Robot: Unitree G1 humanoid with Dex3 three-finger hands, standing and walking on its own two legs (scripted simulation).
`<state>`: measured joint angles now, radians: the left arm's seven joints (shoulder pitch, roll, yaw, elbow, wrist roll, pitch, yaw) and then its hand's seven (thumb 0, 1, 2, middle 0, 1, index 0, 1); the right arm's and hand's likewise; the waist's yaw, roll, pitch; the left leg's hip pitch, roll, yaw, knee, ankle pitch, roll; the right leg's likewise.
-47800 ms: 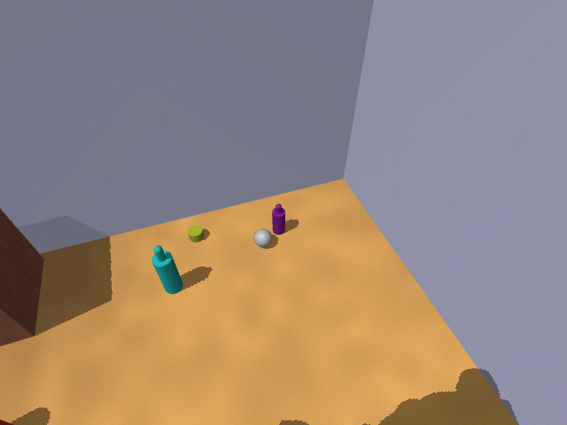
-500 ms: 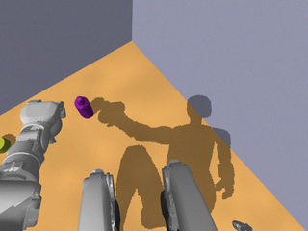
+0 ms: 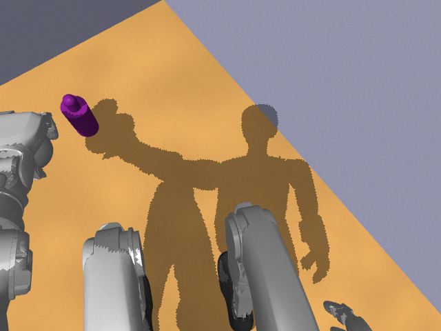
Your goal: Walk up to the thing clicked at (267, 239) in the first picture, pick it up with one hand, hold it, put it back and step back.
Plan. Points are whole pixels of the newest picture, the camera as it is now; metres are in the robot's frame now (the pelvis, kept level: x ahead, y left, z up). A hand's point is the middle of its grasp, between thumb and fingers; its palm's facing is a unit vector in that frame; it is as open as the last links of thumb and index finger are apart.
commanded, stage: crouch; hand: left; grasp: from above
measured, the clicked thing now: (27, 149) +0.48 +0.29 -0.17
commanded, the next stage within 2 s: lower in 0.58 s
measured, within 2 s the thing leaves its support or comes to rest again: neither
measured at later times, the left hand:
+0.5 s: hand (41, 154) +0.48 +0.28 -0.21, palm faces -0.46 -0.04 -0.89, open 9.4 cm
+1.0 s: hand (49, 160) +0.48 +0.28 -0.25, palm faces -0.49 -0.05 -0.87, open 9.4 cm
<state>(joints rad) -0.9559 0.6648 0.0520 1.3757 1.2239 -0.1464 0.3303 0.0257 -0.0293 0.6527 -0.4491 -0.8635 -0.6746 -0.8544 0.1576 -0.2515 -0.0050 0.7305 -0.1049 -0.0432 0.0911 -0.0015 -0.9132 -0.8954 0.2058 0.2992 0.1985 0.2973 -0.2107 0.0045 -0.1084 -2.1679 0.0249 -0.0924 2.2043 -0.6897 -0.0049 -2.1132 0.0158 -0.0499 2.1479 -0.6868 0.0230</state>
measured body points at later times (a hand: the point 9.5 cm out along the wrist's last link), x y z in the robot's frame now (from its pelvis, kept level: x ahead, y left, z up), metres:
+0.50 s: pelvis -0.01 +0.00 -0.05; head +0.24 +0.06 +0.32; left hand +0.50 +0.28 -0.16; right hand +0.03 -0.27 -0.15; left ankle +0.08 +0.13 -0.36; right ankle +0.09 -0.12 -0.36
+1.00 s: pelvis +0.00 +0.00 -0.07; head +0.25 +0.07 +0.29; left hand +0.50 +0.28 -0.20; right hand +0.03 -0.27 -0.16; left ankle +0.08 +0.13 -0.36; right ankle +0.09 -0.12 -0.36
